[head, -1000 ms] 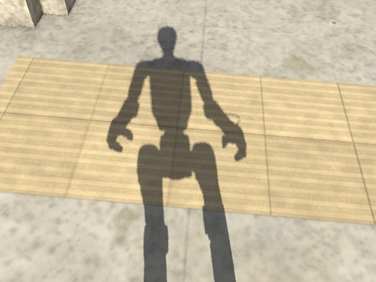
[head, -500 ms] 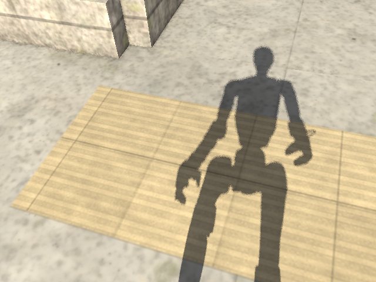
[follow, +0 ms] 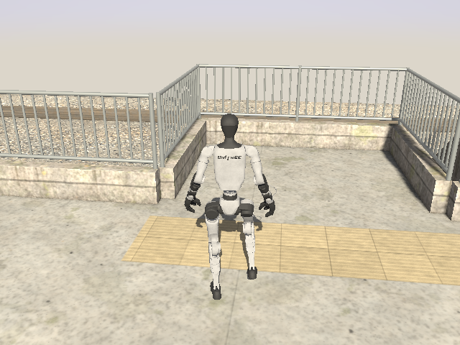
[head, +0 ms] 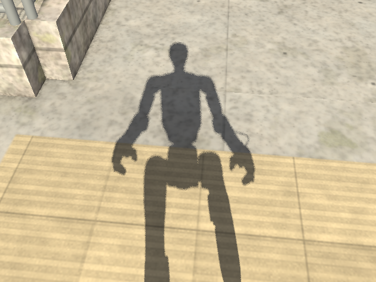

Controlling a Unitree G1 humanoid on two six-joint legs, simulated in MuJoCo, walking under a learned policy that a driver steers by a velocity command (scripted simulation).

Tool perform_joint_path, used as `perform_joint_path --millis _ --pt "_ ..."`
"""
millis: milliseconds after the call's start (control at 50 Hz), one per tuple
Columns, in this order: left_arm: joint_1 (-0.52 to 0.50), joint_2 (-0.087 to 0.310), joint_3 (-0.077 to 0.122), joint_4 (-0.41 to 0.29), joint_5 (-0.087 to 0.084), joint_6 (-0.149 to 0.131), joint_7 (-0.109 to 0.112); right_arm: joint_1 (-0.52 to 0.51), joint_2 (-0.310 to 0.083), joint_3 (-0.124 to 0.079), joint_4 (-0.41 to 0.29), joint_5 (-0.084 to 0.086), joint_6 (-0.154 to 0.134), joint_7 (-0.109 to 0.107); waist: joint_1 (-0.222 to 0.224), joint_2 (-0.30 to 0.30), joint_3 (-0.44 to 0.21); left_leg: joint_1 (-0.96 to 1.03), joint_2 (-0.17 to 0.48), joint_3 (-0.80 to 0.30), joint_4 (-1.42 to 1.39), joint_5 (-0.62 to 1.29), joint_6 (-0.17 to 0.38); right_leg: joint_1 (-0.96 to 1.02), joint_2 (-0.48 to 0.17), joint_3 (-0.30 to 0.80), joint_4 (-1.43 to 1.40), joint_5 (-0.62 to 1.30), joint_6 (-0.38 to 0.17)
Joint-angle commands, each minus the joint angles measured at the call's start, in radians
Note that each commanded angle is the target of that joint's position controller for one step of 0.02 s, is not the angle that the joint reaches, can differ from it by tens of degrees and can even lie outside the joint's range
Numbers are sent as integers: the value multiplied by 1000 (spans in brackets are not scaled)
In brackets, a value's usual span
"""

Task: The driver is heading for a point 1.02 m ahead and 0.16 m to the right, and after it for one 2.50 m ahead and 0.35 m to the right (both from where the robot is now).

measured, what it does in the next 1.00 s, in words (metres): walks ahead: right foot, then left foot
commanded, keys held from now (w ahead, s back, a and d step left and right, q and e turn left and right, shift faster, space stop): w+e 0.44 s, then w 0.16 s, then w+q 0.40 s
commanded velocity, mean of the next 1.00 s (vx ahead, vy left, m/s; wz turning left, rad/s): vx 0.50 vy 0.00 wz -0.23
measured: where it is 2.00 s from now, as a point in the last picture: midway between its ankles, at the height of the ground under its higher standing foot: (214, 141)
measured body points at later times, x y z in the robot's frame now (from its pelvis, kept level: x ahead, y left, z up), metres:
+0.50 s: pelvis +0.27 -0.08 +0.00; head +0.31 -0.10 +0.45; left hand +0.43 +0.17 -0.10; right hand +0.38 -0.39 -0.09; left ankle +0.40 +0.08 -0.67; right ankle +0.26 -0.15 -0.74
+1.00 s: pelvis +0.57 -0.09 +0.00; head +0.61 -0.09 +0.45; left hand +0.80 +0.13 -0.09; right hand +0.57 -0.38 -0.11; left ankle +0.60 -0.03 -0.74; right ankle +0.59 -0.27 -0.68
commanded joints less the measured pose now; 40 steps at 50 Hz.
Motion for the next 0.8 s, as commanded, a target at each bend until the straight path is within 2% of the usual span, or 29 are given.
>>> perform_joint_path --millis 20,80,160,200,220,240,260,280,300,320,340,360,380,400,460,540,600,660,700,720,740,760,780,800 --pt "11 11 -2 -55 3 -7 -15 -101 -126 -28 -64 0 -23 -11 38 104 31 -49 263 -78 -169 256 141 12 -28 23 -145 183 -3" --pt "-111 -5 -13 -99 5 -12 -37 -52 -162 -37 -39 10 -13 -20 -12 77 64 -2 280 -21 -174 254 129 27 -13 -38 -296 252 -22" --pt "-203 14 -11 -162 4 -10 -60 2 -198 -50 -5 32 18 -23 -34 80 84 164 325 14 -104 341 104 -18 7 -83 -395 140 -66" --pt "-179 41 4 -180 6 -5 -65 -5 -227 -57 -3 38 34 -28 -1 113 38 209 327 44 13 643 81 71 65 -142 -407 31 -102" --pt "-112 68 19 -172 5 -1 -64 -11 -241 -60 -6 41 43 -32 41 132 -15 214 318 59 130 809 69 171 108 -174 -406 -21 -125" --pt "30 110 46 -140 2 1 -57 -27 -240 -57 -10 45 52 -35 125 124 -90 162 287 88 324 872 42 368 159 -193 -458 6 -157" --pt "206 186 84 -96 0 10 -40 -15 -211 -43 -21 33 49 -42 203 69 -185 -45 248 93 602 685 -2 679 132 -89 -483 47 -204" --pt "201 314 105 -95 -11 8 -28 87 -56 7 -79 -13 25 -27 85 -224 -261 -530 58 46 989 -268 -77 1044 -143 461 -541 -62 -390" --pt "233 249 81 -136 -1 -9 -32 8 -110 8 -90 19 -17 -13 146 -124 -435 -654 -5 -213 1130 -414 -71 1131 -237 793 -721 -213 -462" --pt "205 184 62 -125 10 -22 -36 -107 -173 -9 -120 61 -38 -5 173 -54 -299 -739 49 -243 1122 -320 -46 1055 -210 653 -754 -156 -395" --pt "151 158 55 -126 7 -30 -35 -132 -157 -1 -129 55 -49 -9 133 3 -199 -724 92 -237 1038 -234 -30 913 -167 528 -748 -75 -358" --pt "78 122 43 -138 7 -30 -32 -132 -157 -3 -117 28 -50 -17 86 45 -130 -660 126 -234 947 -184 -34 764 -128 426 -750 36 -330" --pt "32 96 33 -157 20 -31 -27 -113 -168 -11 -111 14 -40 -19 48 25 -107 -578 148 -241 894 -149 -40 655 -100 361 -769 132 -321" --pt "12 92 31 -169 25 -31 -24 -99 -167 -14 -109 10 -27 -17 26 17 -96 -533 150 -240 861 -132 -49 594 -83 338 -791 170 -321" --pt "24 115 36 -157 18 -36 -9 -109 -123 -3 -110 -1 0 -17 14 27 -62 -506 140 -205 723 -59 -93 482 -55 240 -822 276 -322" --pt "76 115 33 -122 13 -34 6 -244 -77 22 -129 3 -1 -6 76 -11 -25 -439 107 -180 413 248 -109 430 11 122 -828 202 -252" --pt "135 127 34 -89 10 -35 2 -326 -89 22 -148 20 -10 8 118 -23 0 -413 84 -180 303 331 -94 466 -21 152 -820 105 -239" --pt "163 131 34 -64 11 -32 1 -357 -114 17 -162 24 -17 21 128 -34 20 -486 86 -181 247 255 -46 610 -88 182 -774 134 -230" --pt "170 138 37 -48 14 -25 3 -343 -123 14 -165 27 -18 29 115 -48 28 -496 81 -169 232 163 -7 689 -121 182 -743 234 -213" --pt "158 142 39 -46 14 -21 5 -307 -133 9 -159 28 -18 30 93 -54 14 -451 63 -151 221 121 15 711 -118 162 -703 355 -198" --pt "135 143 38 -49 15 -17 8 -226 -150 -3 -137 26 -19 29 44 -49 -37 -334 29 -118 195 121 42 715 -88 117 -609 541 -177" --pt "128 125 29 -56 21 -14 12 -90 -188 -22 -99 21 -18 25 -20 -22 -140 -132 32 -134 208 167 79 671 -37 61 -433 637 -148" --pt "160 86 11 -81 45 -16 20 58 -257 -38 -83 16 -16 24 -53 110 -283 163 201 -383 232 213 168 464 39 4 -130 385 -102" --pt "254 19 -8 -94 37 -36 12 106 -296 -49 -60 26 -8 34 -7 376 -343 434 359 -855 86 -39 310 83 197 -22 163 -317 -25"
